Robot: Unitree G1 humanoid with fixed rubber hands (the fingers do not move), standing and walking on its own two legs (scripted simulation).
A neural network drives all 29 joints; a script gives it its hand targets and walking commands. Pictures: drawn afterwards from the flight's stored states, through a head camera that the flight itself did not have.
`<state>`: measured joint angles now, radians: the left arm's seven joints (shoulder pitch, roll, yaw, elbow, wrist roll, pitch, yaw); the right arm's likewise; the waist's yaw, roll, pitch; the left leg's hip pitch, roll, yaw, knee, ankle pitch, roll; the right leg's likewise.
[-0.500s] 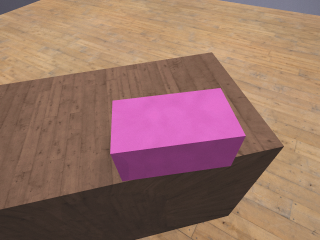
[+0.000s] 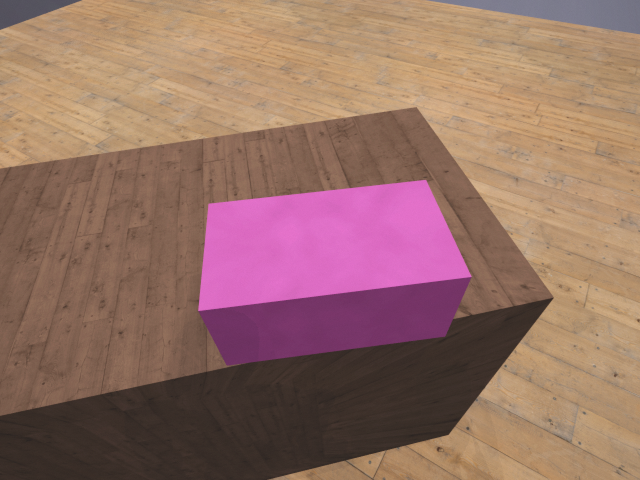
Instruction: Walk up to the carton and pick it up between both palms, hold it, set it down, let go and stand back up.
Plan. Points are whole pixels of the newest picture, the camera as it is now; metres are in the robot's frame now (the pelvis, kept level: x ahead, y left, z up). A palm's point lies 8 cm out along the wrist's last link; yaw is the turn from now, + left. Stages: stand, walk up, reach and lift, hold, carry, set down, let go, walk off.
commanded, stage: walk up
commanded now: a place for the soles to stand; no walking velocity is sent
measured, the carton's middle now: (328, 270) +0.38 +0.01 +0.04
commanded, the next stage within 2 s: stand in 0.40 s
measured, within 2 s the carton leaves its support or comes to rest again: neither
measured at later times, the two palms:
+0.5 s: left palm out of the picture -0.02 +0.22 -0.14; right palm out of the picture -0.06 -0.24 -0.14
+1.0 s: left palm out of the picture +0.10 +0.24 -0.09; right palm (516, 474) +0.15 -0.21 -0.09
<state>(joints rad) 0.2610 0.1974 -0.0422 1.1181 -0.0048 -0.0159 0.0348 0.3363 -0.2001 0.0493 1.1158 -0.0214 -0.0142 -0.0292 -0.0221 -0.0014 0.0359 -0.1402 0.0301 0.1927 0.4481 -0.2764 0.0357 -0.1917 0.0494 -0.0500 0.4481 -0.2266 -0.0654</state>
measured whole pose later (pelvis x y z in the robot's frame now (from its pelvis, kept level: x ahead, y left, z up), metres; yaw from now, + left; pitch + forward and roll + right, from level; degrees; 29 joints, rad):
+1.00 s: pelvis -0.03 -0.01 -0.02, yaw +4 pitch -5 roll -1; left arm 0.19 0.23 0.07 0.18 0.14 0.87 -0.14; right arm 0.11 -0.20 0.06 0.41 0.21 0.51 -0.07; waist -0.04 -0.01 0.11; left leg -0.26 0.06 0.10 0.70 -0.35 0.02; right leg -0.25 0.05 -0.14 0.62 -0.29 -0.09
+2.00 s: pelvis +0.00 -0.02 +0.01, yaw +3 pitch -2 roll +1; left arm 0.47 0.36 0.06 -0.07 -0.20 0.29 -0.02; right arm 0.51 -0.18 -0.02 -0.08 0.19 0.23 -0.01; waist 0.02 -0.01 0.04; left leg -0.10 0.02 0.13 0.33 -0.19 0.00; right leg -0.13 0.06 -0.10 0.32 -0.17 -0.10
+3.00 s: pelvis +0.01 -0.04 +0.01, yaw +5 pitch -1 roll +1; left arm 0.24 0.50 0.09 -0.06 -0.36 0.15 -0.06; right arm 0.35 -0.25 -0.04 -0.21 0.27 0.20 -0.07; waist 0.04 -0.02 -0.04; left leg -0.10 0.02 0.09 0.31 -0.18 -0.02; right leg -0.13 0.06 -0.13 0.33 -0.19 -0.11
